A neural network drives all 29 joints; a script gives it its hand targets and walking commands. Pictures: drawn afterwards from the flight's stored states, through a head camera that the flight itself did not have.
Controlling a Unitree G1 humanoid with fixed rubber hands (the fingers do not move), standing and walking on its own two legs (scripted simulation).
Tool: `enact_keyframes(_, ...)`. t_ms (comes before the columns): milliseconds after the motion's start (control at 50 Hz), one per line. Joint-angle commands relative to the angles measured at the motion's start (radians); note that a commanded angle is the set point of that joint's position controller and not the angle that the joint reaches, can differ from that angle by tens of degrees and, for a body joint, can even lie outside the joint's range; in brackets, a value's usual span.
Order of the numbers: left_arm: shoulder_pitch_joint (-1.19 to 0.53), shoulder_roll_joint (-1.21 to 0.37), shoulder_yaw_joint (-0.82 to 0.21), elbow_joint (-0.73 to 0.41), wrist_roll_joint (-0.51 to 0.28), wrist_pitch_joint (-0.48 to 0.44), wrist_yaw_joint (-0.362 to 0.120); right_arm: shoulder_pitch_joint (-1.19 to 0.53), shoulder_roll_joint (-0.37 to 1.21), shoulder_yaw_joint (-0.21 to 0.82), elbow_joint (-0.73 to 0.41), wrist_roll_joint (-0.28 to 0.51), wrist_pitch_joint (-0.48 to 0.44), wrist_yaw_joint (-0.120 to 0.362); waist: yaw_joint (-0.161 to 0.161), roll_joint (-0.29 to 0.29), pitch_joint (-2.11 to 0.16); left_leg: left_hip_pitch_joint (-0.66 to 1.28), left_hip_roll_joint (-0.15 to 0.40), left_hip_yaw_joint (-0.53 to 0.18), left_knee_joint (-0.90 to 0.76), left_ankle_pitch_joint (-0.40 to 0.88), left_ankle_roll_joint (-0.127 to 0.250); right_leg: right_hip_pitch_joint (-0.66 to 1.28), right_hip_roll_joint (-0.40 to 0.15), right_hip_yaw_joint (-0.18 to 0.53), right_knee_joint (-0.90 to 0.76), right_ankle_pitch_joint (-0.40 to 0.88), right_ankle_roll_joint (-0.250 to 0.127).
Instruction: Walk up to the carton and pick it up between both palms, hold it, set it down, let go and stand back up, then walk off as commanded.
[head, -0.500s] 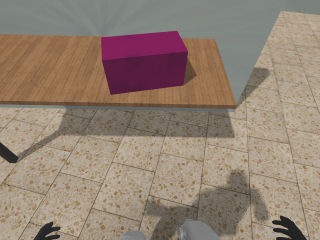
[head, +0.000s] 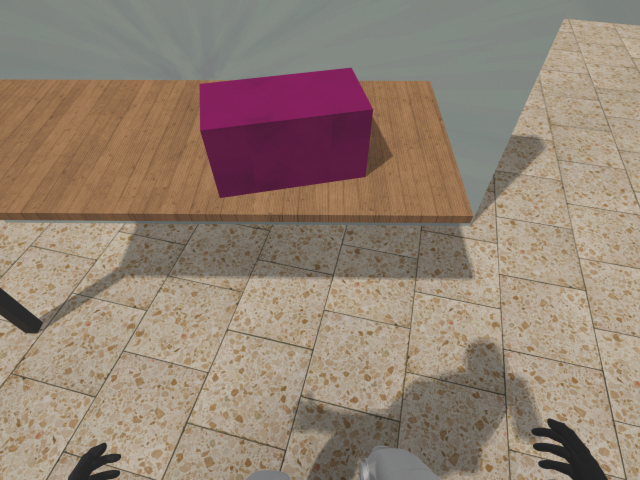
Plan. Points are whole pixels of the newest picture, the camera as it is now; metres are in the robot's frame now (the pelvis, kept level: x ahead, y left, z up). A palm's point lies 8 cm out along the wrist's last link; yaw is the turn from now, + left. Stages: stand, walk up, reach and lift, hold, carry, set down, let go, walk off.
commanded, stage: stand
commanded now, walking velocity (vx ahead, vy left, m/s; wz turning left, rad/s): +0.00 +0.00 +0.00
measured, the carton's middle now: (286, 132) +0.75 +0.10 -0.02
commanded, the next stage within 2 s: none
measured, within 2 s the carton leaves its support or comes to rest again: neither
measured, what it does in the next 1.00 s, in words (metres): stands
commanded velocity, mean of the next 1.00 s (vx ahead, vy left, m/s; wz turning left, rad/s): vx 0.00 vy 0.00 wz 0.00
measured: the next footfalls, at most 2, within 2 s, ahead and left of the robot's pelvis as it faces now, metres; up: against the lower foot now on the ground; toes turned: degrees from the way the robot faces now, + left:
none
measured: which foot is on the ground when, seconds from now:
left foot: down 0.00-1.00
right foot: down 0.00-1.00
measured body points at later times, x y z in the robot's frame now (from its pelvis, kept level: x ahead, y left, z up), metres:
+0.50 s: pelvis +0.00 -0.01 +0.00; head +0.03 -0.02 +0.45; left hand +0.11 +0.33 -0.10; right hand +0.13 -0.31 -0.11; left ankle -0.02 +0.14 -0.70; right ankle +0.06 -0.10 -0.70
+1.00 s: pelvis +0.00 -0.01 +0.01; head +0.01 -0.02 +0.45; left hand +0.11 +0.33 -0.09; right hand +0.12 -0.31 -0.11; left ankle -0.02 +0.14 -0.70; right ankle +0.06 -0.10 -0.70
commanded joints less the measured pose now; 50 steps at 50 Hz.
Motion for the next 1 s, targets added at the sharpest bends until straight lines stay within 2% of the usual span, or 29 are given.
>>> enact_keyframes(0, -0.094, 0.222, 0.005, -0.033, 0.096, -0.035, -0.004, -0.046, -0.217, -0.044, 0.026, -0.127, -0.003, 0.0, -0.046, 0.06, -0.163, 0.004, 0.087, -0.076, -0.253, 0.243, 0.079, 0.105, -0.175, 0.279, -0.355, 0.168, -0.075)
enact_keyframes(60, -0.095, 0.227, 0.007, -0.018, 0.093, -0.034, -0.002, -0.048, -0.212, -0.041, 0.036, -0.125, -0.003, -0.002, -0.046, 0.062, -0.195, 0.025, 0.085, -0.067, -0.237, 0.299, 0.073, 0.138, -0.191, 0.296, -0.352, 0.249, -0.075)
enact_keyframes(100, -0.109, 0.229, 0.007, -0.012, 0.095, -0.035, -0.001, -0.04, -0.212, -0.042, 0.041, -0.124, -0.003, -0.005, -0.052, 0.051, -0.192, 0.029, 0.084, -0.065, -0.24, 0.28, 0.069, 0.13, -0.191, 0.305, -0.362, 0.241, -0.078)
enact_keyframes(200, -0.11, 0.202, -0.003, -0.002, 0.093, -0.029, -0.002, -0.075, -0.213, -0.039, 0.04, -0.131, -0.004, -0.006, -0.037, 0.072, -0.201, 0.031, 0.107, -0.09, -0.281, 0.327, 0.078, 0.15, -0.164, 0.236, -0.325, 0.304, -0.072)
enact_keyframes(240, -0.104, 0.199, -0.003, 0.005, 0.092, -0.03, -0.003, -0.081, -0.212, -0.037, 0.039, -0.13, -0.002, -0.006, -0.033, 0.052, -0.206, 0.021, 0.099, -0.083, -0.262, 0.312, 0.077, 0.16, -0.171, 0.254, -0.339, 0.295, -0.074)
enact_keyframes(280, -0.108, 0.222, 0.004, 0.01, 0.096, -0.03, -0.004, -0.053, -0.212, -0.037, 0.053, -0.127, 0.004, -0.008, -0.042, 0.033, -0.197, 0.024, 0.084, -0.069, -0.252, 0.259, 0.071, 0.144, -0.19, 0.294, -0.372, 0.214, -0.085)
enact_keyframes(360, -0.114, 0.208, -0.001, 0.011, 0.092, -0.027, -0.004, -0.044, -0.214, -0.038, 0.06, -0.129, 0.001, -0.005, -0.046, 0.046, -0.189, 0.043, 0.091, -0.069, -0.257, 0.295, 0.071, 0.124, -0.188, 0.285, -0.376, 0.247, -0.082)
enact_keyframes(420, -0.12, 0.226, 0.005, 0.01, 0.098, -0.03, 0.0, -0.047, -0.204, -0.038, 0.055, -0.126, 0.003, -0.006, -0.049, 0.0, -0.206, 0.069, 0.077, -0.044, -0.217, 0.306, 0.067, 0.123, -0.203, 0.312, -0.391, 0.254, -0.082)
enact_keyframes(460, -0.135, 0.233, 0.008, 0.011, 0.097, -0.024, 0.001, -0.037, -0.207, -0.037, 0.058, -0.127, 0.005, -0.007, -0.054, 0.02, -0.19, 0.067, 0.074, -0.044, -0.231, 0.281, 0.067, 0.1, -0.206, 0.32, -0.395, 0.218, -0.089)
enact_keyframes(520, -0.122, 0.208, 0.002, 0.016, 0.095, -0.024, -0.001, -0.051, -0.212, -0.034, 0.063, -0.133, 0.005, -0.004, -0.04, 0.048, -0.171, 0.032, 0.094, -0.073, -0.282, 0.255, 0.08, 0.113, -0.177, 0.274, -0.376, 0.182, -0.07)
enact_keyframes(580, -0.117, 0.211, 0.004, 0.018, 0.095, -0.024, -0.005, -0.06, -0.217, -0.035, 0.067, -0.133, 0.003, -0.005, -0.043, 0.068, -0.171, 0.025, 0.099, -0.086, -0.291, 0.26, 0.082, 0.116, -0.169, 0.262, -0.366, 0.198, -0.073)
enact_keyframes(600, -0.123, 0.211, 0.005, 0.015, 0.095, -0.026, -0.007, -0.08, -0.215, -0.037, 0.059, -0.132, 0.001, -0.006, -0.035, 0.058, -0.193, 0.031, 0.1, -0.079, -0.275, 0.295, 0.082, 0.138, -0.17, 0.256, -0.356, 0.239, -0.073)
enact_keyframes(620, -0.115, 0.203, 0.004, 0.017, 0.096, -0.026, -0.006, -0.059, -0.212, -0.038, 0.064, -0.134, 0.001, -0.007, -0.043, 0.06, -0.188, 0.029, 0.103, -0.091, -0.284, 0.285, 0.081, 0.134, -0.168, 0.253, -0.352, 0.248, -0.076)
enact_keyframes(660, -0.104, 0.208, 0.004, 0.023, 0.094, -0.025, -0.007, -0.07, -0.215, -0.038, 0.061, -0.133, 0.001, -0.005, -0.034, 0.063, -0.188, 0.017, 0.099, -0.085, -0.282, 0.268, 0.08, 0.142, -0.175, 0.265, -0.364, 0.238, -0.077)
enact_keyframes(680, -0.12, 0.217, 0.005, 0.018, 0.098, -0.025, -0.005, -0.065, -0.195, -0.032, 0.058, -0.128, 0.002, -0.004, -0.046, 0.042, -0.193, 0.027, 0.092, -0.072, -0.271, 0.281, 0.079, 0.14, -0.177, 0.268, -0.368, 0.239, -0.082)
enact_keyframes(700, -0.124, 0.206, 0.003, 0.019, 0.095, -0.027, -0.007, -0.054, -0.204, -0.034, 0.067, -0.13, 0.002, -0.004, -0.042, 0.048, -0.193, 0.03, 0.095, -0.076, -0.272, 0.3, 0.078, 0.139, -0.174, 0.263, -0.357, 0.268, -0.077)
enact_keyframes(740, -0.12, 0.212, 0.005, 0.016, 0.095, -0.026, -0.007, -0.063, -0.215, -0.038, 0.058, -0.131, 0.003, -0.006, -0.043, 0.067, -0.205, 0.03, 0.097, -0.078, -0.268, 0.267, 0.076, 0.14, -0.184, 0.274, -0.372, 0.232, -0.079)
enact_keyframes(800, -0.111, 0.224, 0.007, 0.023, 0.097, -0.027, -0.004, -0.048, -0.2, -0.037, 0.062, -0.128, 0.009, -0.008, -0.043, 0.017, -0.204, 0.041, 0.073, -0.049, -0.222, 0.246, 0.07, 0.13, -0.211, 0.317, -0.402, 0.206, -0.097)
enact_keyframes(840, -0.116, 0.216, 0.005, 0.024, 0.096, -0.025, -0.002, -0.033, -0.202, -0.034, 0.069, -0.129, 0.007, -0.004, -0.051, 0.05, -0.191, 0.048, 0.079, -0.056, -0.246, 0.246, 0.076, 0.105, -0.198, 0.307, -0.388, 0.191, -0.092)
enact_keyframes(860, -0.124, 0.224, 0.007, 0.019, 0.1, -0.027, -0.003, -0.045, -0.21, -0.037, 0.066, -0.129, 0.005, -0.006, -0.043, 0.03, -0.179, 0.04, 0.083, -0.061, -0.256, 0.252, 0.077, 0.106, -0.191, 0.3, -0.396, 0.178, -0.083)
enact_keyframes(900, -0.124, 0.216, 0.005, 0.02, 0.099, -0.023, -0.005, -0.047, -0.199, -0.035, 0.063, -0.133, 0.007, -0.005, -0.046, 0.05, -0.173, 0.024, 0.09, -0.072, -0.274, 0.237, 0.083, 0.115, -0.179, 0.278, -0.385, 0.172, -0.078)
enact_keyframes(940, -0.107, 0.211, 0.004, 0.028, 0.097, -0.024, -0.007, -0.052, -0.213, -0.038, 0.062, -0.133, 0.006, -0.006, -0.039, 0.041, -0.175, 0.03, 0.089, -0.07, -0.267, 0.238, 0.083, 0.11, -0.184, 0.287, -0.391, 0.17, -0.077)
enact_keyframes(960, -0.111, 0.215, 0.004, 0.024, 0.1, -0.024, -0.006, -0.047, -0.214, -0.038, 0.065, -0.132, 0.007, -0.005, -0.036, 0.03, -0.159, 0.015, 0.081, -0.068, -0.267, 0.196, 0.08, 0.102, -0.184, 0.296, -0.409, 0.119, -0.076)
enact_keyframes(980, -0.117, 0.21, 0.005, 0.022, 0.099, -0.023, -0.007, -0.051, -0.209, -0.04, 0.06, -0.134, 0.006, -0.003, -0.044, 0.041, -0.172, 0.031, 0.08, -0.059, -0.263, 0.222, 0.083, 0.099, -0.182, 0.296, -0.401, 0.146, -0.077)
